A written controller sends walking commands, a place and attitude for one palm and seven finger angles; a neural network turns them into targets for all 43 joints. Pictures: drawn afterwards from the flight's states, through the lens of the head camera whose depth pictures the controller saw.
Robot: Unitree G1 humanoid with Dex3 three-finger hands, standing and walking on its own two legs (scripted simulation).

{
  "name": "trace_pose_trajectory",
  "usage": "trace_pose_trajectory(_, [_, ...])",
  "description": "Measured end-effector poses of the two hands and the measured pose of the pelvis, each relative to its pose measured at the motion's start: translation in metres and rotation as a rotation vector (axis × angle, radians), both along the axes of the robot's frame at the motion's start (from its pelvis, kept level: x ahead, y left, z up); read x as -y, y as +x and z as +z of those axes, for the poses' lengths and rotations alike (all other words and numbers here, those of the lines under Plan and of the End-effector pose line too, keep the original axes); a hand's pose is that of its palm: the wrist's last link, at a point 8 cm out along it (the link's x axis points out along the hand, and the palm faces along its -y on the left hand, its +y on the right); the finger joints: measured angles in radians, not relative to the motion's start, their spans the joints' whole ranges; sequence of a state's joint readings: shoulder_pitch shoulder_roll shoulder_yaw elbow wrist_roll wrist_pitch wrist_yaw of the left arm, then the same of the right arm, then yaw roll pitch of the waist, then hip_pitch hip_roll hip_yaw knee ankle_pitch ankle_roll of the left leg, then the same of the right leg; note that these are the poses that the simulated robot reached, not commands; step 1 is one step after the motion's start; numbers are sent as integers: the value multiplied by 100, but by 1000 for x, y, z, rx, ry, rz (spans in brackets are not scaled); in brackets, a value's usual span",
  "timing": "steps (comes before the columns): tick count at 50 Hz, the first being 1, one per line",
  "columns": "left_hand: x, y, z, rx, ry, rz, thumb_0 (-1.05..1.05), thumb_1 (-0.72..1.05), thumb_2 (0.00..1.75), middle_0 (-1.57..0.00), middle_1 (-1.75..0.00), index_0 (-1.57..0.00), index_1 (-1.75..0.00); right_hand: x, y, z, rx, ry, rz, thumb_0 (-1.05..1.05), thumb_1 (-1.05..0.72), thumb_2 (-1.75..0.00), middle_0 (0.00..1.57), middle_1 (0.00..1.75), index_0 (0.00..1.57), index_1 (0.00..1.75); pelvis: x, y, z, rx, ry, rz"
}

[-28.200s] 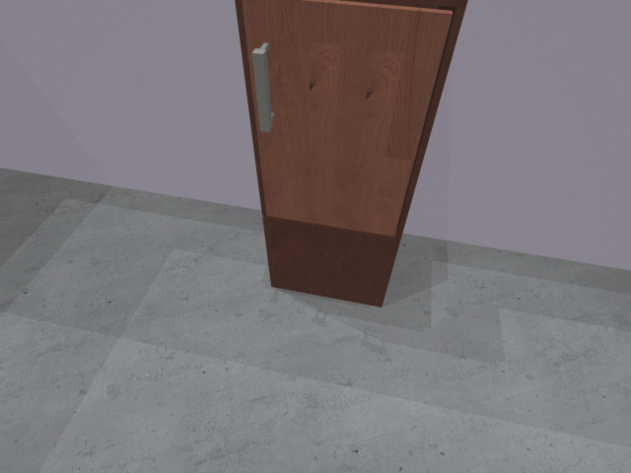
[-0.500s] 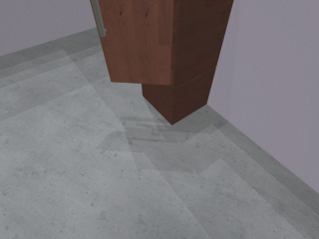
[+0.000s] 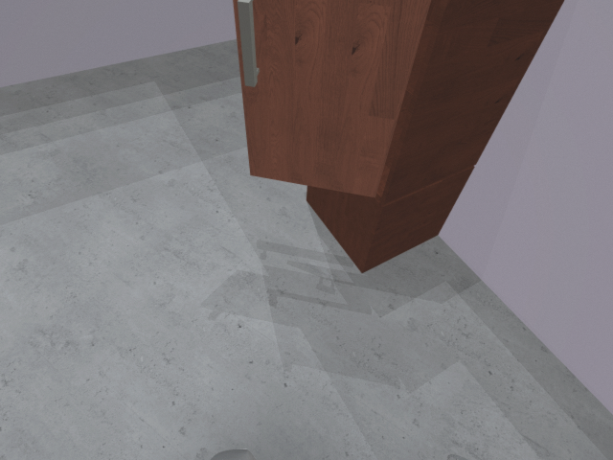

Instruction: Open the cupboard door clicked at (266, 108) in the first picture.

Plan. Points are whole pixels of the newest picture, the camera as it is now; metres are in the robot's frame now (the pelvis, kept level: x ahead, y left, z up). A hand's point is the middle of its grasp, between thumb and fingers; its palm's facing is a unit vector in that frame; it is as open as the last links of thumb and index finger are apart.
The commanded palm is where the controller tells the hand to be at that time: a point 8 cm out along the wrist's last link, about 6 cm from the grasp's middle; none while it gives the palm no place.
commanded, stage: take the last steps up to it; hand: left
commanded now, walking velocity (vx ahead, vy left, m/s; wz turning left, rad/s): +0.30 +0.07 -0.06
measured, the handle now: (251, 41) +0.87 +0.21 +0.09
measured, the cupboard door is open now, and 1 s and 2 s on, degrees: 48 48 48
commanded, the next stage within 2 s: come to a stop and stand still in 0.52 s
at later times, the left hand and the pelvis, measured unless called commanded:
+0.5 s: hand (194, 409) +0.20 +0.19 -0.14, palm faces +0.04 -0.98 -0.21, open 7.2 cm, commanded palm none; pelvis +0.20 +0.00 +0.03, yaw -1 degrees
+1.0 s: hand (187, 303) +0.37 +0.25 -0.16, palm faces -0.02 -0.97 -0.23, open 7.4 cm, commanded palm none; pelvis +0.29 +0.05 +0.01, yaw -4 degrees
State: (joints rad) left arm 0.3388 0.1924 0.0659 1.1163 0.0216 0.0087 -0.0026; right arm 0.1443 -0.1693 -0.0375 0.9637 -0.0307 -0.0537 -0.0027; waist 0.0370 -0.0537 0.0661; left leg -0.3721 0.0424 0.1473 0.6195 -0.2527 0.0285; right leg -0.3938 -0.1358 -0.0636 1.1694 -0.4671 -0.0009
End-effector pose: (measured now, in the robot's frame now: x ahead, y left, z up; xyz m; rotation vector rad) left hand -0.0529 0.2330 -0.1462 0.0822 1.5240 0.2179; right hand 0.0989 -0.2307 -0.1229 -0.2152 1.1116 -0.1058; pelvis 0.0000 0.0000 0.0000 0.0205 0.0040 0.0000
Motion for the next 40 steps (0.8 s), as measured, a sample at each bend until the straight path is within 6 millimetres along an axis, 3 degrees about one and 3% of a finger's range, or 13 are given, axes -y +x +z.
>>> trace_pose_trajectory(2, [-7,39,8,67,15,-21,1,91,90,-19,-29,-20,-30,-8,-2,-1,-37,20,-18,0,-91,-89,20,30,20,30,-3,13,6,-3,3,-3])
trace_pose_trajectory(9, [-7,179,34,303,54,-115,1,91,90,-19,-29,-19,-30,0,-12,-12,-175,50,-98,0,-94,-89,20,30,20,30,-3,67,13,-3,27,-17])
trace_pose_trajectory(13, [2,236,34,392,76,-144,0,91,90,-19,-29,-19,-30,7,-9,-30,-270,75,-124,0,-93,-89,20,30,20,30,6,102,2,8,28,-14])
trace_pose_trajectory(16, [8,250,37,383,71,-135,0,91,90,-19,-29,-20,-30,9,10,-24,-306,78,-131,1,-92,-89,20,30,20,30,8,125,9,8,15,-15])
trace_pose_trajectory(20, [6,252,43,297,70,-112,0,94,90,-20,-29,-20,-30,7,56,-8,-263,78,-138,1,-92,-89,20,30,19,30,7,157,22,-10,14,-16])
trace_pose_trajectory(26, [-2,242,37,144,30,-72,0,93,90,-20,-29,-20,-30,-12,141,2,-188,85,-95,1,-91,-89,20,30,19,30,-8,204,26,-14,12,-9])
trace_pose_trajectory(32, [-21,241,13,4,-22,-9,0,92,90,-20,-30,-20,-30,-45,235,-2,-85,55,-25,1,-91,-89,20,30,19,30,-40,257,10,4,-13,-11])
trace_pose_trajectory(35, [-37,257,-3,-41,-28,-21,0,91,90,-20,-30,-20,-30,-59,265,-8,-29,20,-35,1,-91,-89,20,30,19,30,-55,278,-4,9,-21,-28])
trace_pose_trajectory(40, [-54,314,-3,20,-8,-51,1,91,90,-20,-29,-20,-30,-76,277,-2,-54,6,-50,0,-91,-89,20,30,20,30,-64,290,3,4,-17,-46])
